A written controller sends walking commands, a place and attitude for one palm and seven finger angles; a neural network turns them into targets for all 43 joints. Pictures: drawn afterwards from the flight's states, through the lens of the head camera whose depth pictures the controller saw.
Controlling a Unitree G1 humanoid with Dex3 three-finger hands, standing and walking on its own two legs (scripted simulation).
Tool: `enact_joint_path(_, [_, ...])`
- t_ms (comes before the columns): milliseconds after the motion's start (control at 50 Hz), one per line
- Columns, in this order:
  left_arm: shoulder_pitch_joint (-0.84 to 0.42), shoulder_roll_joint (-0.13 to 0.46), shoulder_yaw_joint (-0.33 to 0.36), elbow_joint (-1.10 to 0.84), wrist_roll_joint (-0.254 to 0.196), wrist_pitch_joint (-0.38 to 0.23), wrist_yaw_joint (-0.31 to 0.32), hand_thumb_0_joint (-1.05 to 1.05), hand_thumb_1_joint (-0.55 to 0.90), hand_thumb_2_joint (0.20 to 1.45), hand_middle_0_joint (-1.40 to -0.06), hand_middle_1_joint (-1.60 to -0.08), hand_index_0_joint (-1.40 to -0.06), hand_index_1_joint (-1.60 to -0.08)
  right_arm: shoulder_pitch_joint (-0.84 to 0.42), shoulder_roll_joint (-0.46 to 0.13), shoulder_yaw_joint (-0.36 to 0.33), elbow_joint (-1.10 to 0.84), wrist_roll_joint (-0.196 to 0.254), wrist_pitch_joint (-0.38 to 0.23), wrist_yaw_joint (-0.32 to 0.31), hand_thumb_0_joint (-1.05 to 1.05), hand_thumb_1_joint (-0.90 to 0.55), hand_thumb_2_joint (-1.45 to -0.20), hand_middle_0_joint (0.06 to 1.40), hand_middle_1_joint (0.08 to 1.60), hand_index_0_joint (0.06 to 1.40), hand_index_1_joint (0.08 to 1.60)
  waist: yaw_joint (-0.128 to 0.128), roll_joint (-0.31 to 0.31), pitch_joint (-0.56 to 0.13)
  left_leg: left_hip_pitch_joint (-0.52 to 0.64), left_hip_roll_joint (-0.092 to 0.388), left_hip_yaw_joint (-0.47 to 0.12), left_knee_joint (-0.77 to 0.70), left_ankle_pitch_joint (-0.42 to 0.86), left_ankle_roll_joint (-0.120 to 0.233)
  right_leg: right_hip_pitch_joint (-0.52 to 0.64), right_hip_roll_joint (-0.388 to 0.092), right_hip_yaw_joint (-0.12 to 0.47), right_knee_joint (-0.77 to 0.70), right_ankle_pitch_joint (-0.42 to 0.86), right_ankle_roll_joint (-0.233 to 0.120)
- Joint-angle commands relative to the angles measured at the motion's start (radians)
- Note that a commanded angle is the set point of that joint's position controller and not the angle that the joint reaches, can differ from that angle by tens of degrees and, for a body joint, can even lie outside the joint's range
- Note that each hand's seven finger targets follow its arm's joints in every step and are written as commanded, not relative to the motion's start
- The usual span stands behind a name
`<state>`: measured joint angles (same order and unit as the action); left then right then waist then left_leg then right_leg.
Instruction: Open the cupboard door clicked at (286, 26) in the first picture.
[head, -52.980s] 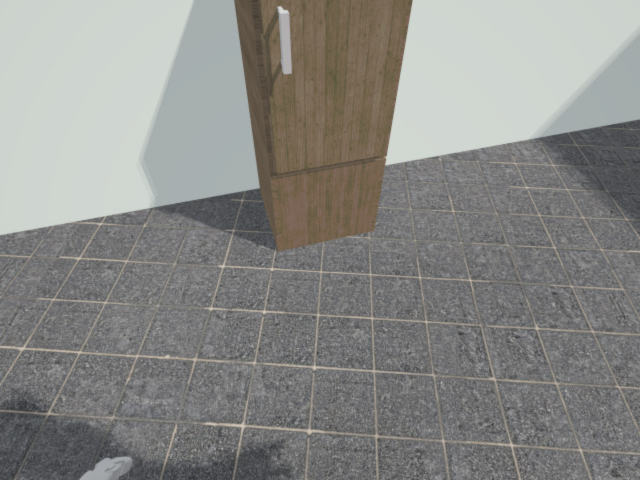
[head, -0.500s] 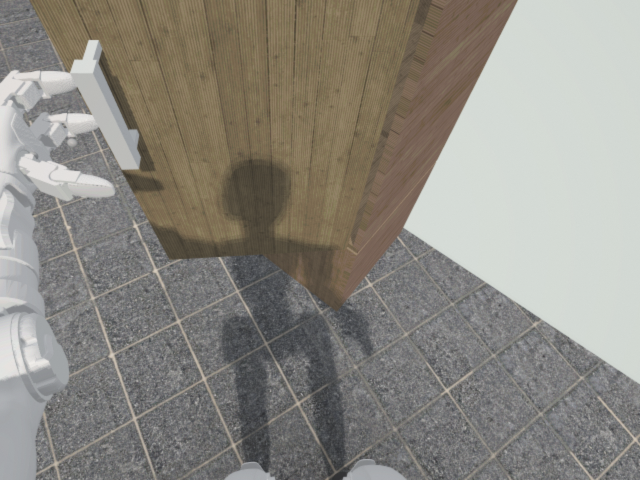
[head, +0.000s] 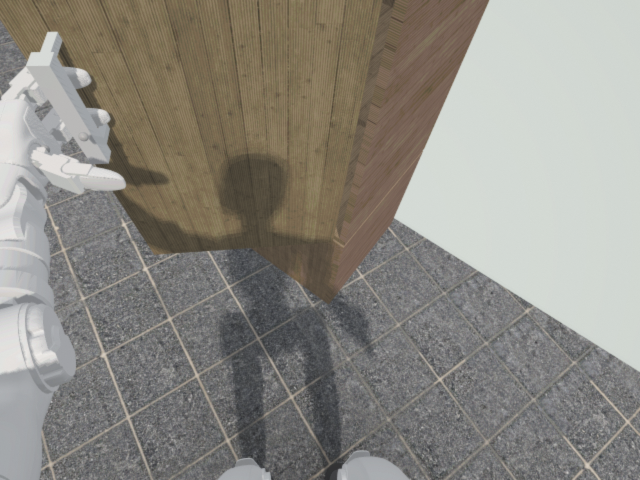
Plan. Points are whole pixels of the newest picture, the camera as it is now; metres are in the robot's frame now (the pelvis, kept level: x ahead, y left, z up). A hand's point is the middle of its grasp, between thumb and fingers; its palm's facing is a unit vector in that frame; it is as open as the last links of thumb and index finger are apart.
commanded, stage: slide the fingers in behind the handle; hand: left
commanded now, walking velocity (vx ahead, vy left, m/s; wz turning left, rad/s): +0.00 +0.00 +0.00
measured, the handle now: (78, 103) +0.54 +0.26 +0.12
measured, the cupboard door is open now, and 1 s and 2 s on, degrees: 43 43 60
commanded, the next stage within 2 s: close the thumb around the handle in 0.56 s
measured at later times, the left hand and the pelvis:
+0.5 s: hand (86, 139) +0.49 +0.24 +0.12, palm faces +0.07 -1.00 +0.00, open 14.0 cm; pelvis +0.00 +0.00 +0.00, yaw -1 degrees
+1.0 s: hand (89, 139) +0.48 +0.23 +0.12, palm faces +0.06 -1.00 +0.01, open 10.7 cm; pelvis +0.00 +0.01 +0.00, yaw +0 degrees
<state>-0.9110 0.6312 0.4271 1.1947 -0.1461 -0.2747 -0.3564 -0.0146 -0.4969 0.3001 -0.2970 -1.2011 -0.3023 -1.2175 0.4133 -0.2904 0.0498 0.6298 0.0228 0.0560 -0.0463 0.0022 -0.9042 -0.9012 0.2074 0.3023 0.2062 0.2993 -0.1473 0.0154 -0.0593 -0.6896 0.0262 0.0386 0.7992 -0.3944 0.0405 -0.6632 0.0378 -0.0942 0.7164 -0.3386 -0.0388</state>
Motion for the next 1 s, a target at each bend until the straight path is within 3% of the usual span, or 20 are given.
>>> enact_joint_path(0, [-0.439,0.274,0.046,-0.241,-0.03,-0.069,0.004,0.0,-0.5,0.3,-0.3,-1.2,-0.3,-1.2,0.148,-0.177,-0.068,-0.058,-0.001,-0.017,-0.016,0.0,-0.9,-0.9,0.2,0.3,0.2,0.3,-0.007,0.119,-0.457,0.298,-0.006,-0.079,-0.055,0.428,0.009,0.19,0.008,0.084,-0.054,0.384,0.023])
enact_joint_path(80, [-0.398,0.251,0.032,-0.259,-0.006,-0.078,0.037,0.0,-0.5,0.3,-0.3,-1.2,-0.3,-1.2,0.144,-0.169,-0.071,-0.063,-0.001,-0.016,-0.006,0.0,-0.9,-0.9,0.2,0.3,0.2,0.3,0.004,0.123,-0.452,0.302,-0.005,-0.076,-0.06,0.429,0.007,0.186,0.009,0.081,-0.055,0.377,0.024])
enact_joint_path(140, [-0.413,0.224,0.013,-0.256,-0.008,-0.078,0.042,0.0,-0.5,0.3,-0.3,-1.2,-0.3,-1.2,0.142,-0.168,-0.074,-0.061,0.002,-0.012,-0.005,0.0,-0.9,-0.9,0.2,0.3,0.2,0.3,-0.009,0.111,-0.434,0.299,-0.005,-0.074,-0.064,0.413,0.008,0.184,0.011,0.082,-0.058,0.374,0.026])
enact_joint_path(180, [-0.39,0.261,0.047,-0.256,-0.012,-0.077,0.043,0.0,-0.5,0.3,-0.3,-1.2,-0.3,-1.2,0.142,-0.173,-0.075,-0.065,0.002,-0.013,-0.006,0.0,-0.9,-0.9,0.2,0.3,0.2,0.3,0.004,0.098,-0.449,0.29,-0.006,-0.071,-0.067,0.41,0.008,0.212,0.009,0.087,-0.058,0.383,0.025])
enact_joint_path(220, [-0.425,0.252,0.034,-0.296,-0.01,-0.086,0.046,0.0,-0.5,0.3,-0.3,-1.2,-0.3,-1.2,0.137,-0.168,-0.071,-0.069,0.001,-0.013,-0.005,0.0,-0.9,-0.9,0.2,0.3,0.2,0.3,0.004,0.144,-0.47,0.316,-0.007,-0.073,-0.067,0.436,0.005,0.208,0.008,0.086,-0.052,0.395,0.022])
enact_joint_path(300, [-0.37,0.256,0.052,-0.268,-0.014,-0.086,0.054,0.0,-0.5,0.3,-0.3,-1.2,-0.3,-1.2,0.133,-0.168,-0.071,-0.076,0.001,-0.011,-0.004,0.0,-0.9,-0.9,0.2,0.3,0.2,0.3,0.013,0.09,-0.431,0.287,-0.008,-0.068,-0.069,0.443,0.009,0.232,0.009,0.083,-0.051,0.415,0.021])
enact_joint_path(380, [-0.322,0.269,0.071,-0.266,-0.013,-0.086,0.047,0.0,-0.5,0.3,-0.3,-1.2,-0.3,-1.2,0.125,-0.168,-0.074,-0.085,0.004,-0.011,-0.005,0.0,-0.9,-0.9,0.2,0.3,0.2,0.3,0.029,0.095,-0.443,0.29,-0.007,-0.06,-0.072,0.44,0.007,0.238,0.008,0.087,-0.052,0.423,0.023])
enact_joint_path(400, [-0.337,0.245,0.048,-0.266,-0.019,-0.087,0.041,0.0,-0.5,0.3,-0.3,-1.2,-0.3,-1.2,0.124,-0.167,-0.071,-0.084,0.004,-0.009,-0.005,0.0,-0.9,-0.9,0.2,0.3,0.2,0.3,0.015,0.093,-0.422,0.288,-0.008,-0.059,-0.073,0.441,0.009,0.234,0.008,0.085,-0.055,0.424,0.022])
enact_joint_path(500, [-0.369,0.222,0.023,-0.259,-0.023,-0.078,0.027,0.0,-0.5,0.3,-0.3,-1.2,-0.3,-1.2,0.116,-0.168,-0.071,-0.084,0.007,-0.01,-0.011,0.0,-0.9,-0.9,0.2,0.3,0.2,0.3,0.003,0.075,-0.389,0.281,-0.007,-0.067,-0.077,0.409,0.009,0.208,0.006,0.081,-0.058,0.387,0.021])
enact_joint_path(560, [-0.409,0.199,0.003,-0.293,-0.023,-0.09,0.029,0.0,-0.5,0.3,-0.3,-1.2,-0.3,-1.2,0.113,-0.167,-0.073,-0.076,0.006,-0.016,-0.011,0.0,-0.9,-0.9,0.2,0.3,0.2,0.3,0.001,0.138,-0.422,0.339,-0.004,-0.079,-0.075,0.418,-0.001,0.166,0.007,0.077,-0.058,0.353,0.019])
enact_joint_path(600, [-0.427,0.152,-0.024,-0.312,-0.032,-0.102,0.034,0.0,-0.5,0.3,-0.3,-1.2,-0.3,-1.2,0.115,-0.164,-0.075,-0.069,0.002,-0.022,-0.01,0.0,-0.9,-0.9,0.2,0.3,0.2,0.3,-0.01,0.137,-0.438,0.382,0.0,-0.09,-0.067,0.456,-0.003,0.137,0.011,0.07,-0.054,0.35,0.018])
enact_joint_path(640, [-0.421,0.171,-0.007,-0.307,-0.03,-0.109,0.04,0.0,-0.5,0.3,-0.3,-1.2,-0.3,-1.2,0.115,-0.168,-0.077,-0.058,0.002,-0.024,-0.008,0.0,-0.9,-0.9,0.2,0.3,0.2,0.3,-0.002,0.149,-0.456,0.4,0.004,-0.1,-0.065,0.468,-0.012,0.126,0.012,0.068,-0.051,0.336,0.017])
enact_joint_path(680, [-0.395,0.188,0.016,-0.283,-0.03,-0.106,0.047,0.0,-0.388,0.348,-0.308,-1.212,-0.308,-1.212,0.114,-0.169,-0.076,-0.057,0.0,-0.025,-0.006,0.0,-0.9,-0.9,0.2,0.3,0.2,0.3,0.009,0.126,-0.444,0.377,0.003,-0.101,-0.07,0.458,-0.013,0.138,0.011,0.064,-0.049,0.333,0.016])
enact_joint_path(700, [-0.377,0.191,0.022,-0.263,-0.032,-0.101,0.05,0.0,-0.332,0.372,-0.312,-1.218,-0.312,-1.218,0.12,-0.172,-0.074,-0.058,-0.001,-0.023,-0.007,0.0,-0.9,-0.9,0.2,0.3,0.2,0.3,0.008,0.079,-0.439,0.357,0.001,-0.101,-0.069,0.458,-0.007,0.154,0.013,0.061,-0.047,0.34,0.016])
enact_joint_path(780, [-0.39,0.19,0.006,-0.231,-0.006,-0.076,0.064,0.0,-0.108,0.468,-0.328,-1.242,-0.328,-1.242,0.111,-0.171,-0.071,-0.062,0.001,-0.024,-0.006,0.0,-0.9,-0.9,0.2,0.3,0.2,0.3,0.007,0.102,-0.381,0.317,0.0,-0.098,-0.082,0.398,-0.009,0.128,0.008,0.06,-0.051,0.3,0.017])
enact_joint_path(800, [-0.396,0.214,0.025,-0.262,-0.006,-0.085,0.071,0.0,-0.052,0.492,-0.332,-1.248,-0.332,-1.248,0.114,-0.172,-0.072,-0.067,-0.001,-0.024,-0.007,0.0,-0.9,-0.9,0.2,0.3,0.2,0.3,0.019,0.111,-0.405,0.33,-0.001,-0.102,-0.077,0.432,-0.01,0.147,0.009,0.06,-0.044,0.316,0.012])
enact_joint_path(860, [-0.416,0.187,0.008,-0.307,-0.003,-0.104,0.079,0.0,0.116,0.564,-0.344,-1.266,-0.344,-1.266,0.111,-0.166,-0.075,-0.07,-0.002,-0.029,-0.003,0.0,-0.9,-0.9,0.2,0.3,0.2,0.3,0.015,0.145,-0.447,0.385,0.005,-0.107,-0.07,0.481,-0.021,0.124,0.011,0.059,-0.04,0.322,0.014])
enact_joint_path(880, [-0.403,0.16,-0.005,-0.299,-0.007,-0.105,0.08,0.0,0.172,0.588,-0.348,-1.272,-0.348,-1.272,0.116,-0.164,-0.075,-0.069,-0.003,-0.03,0.0,0.0,-0.9,-0.9,0.2,0.3,0.2,0.3,0.011,0.123,-0.447,0.39,0.007,-0.11,-0.07,0.483,-0.021,0.119,0.014,0.055,-0.04,0.318,0.015])
enact_joint_path(920, [-0.391,0.19,0.025,-0.259,-0.014,-0.107,0.08,0.0,0.284,0.636,-0.356,-1.284,-0.356,-1.284,0.122,-0.172,-0.076,-0.061,-0.003,-0.029,0.0,0.0,-0.9,-0.9,0.2,0.3,0.2,0.3,0.009,0.071,-0.422,0.353,0.007,-0.106,-0.071,0.452,-0.015,0.131,0.015,0.059,-0.045,0.316,0.018])
enact_joint_path(980, [-0.414,0.163,-0.001,-0.256,-0.008,-0.097,0.077,0.0,0.452,0.708,-0.368,-1.302,-0.368,-1.302,0.121,-0.17,-0.077,-0.06,-0.003,-0.031,0.0,0.0,-0.9,-0.9,0.2,0.3,0.2,0.3,0.006,0.11,-0.413,0.358,0.005,-0.109,-0.08,0.428,-0.019,0.113,0.013,0.056,-0.044,0.292,0.015])
